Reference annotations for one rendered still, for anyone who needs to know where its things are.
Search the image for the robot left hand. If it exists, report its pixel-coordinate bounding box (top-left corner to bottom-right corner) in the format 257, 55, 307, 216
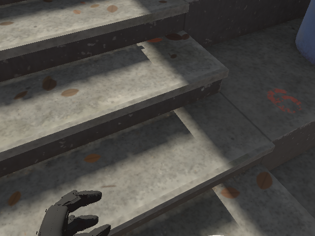
36, 190, 111, 236

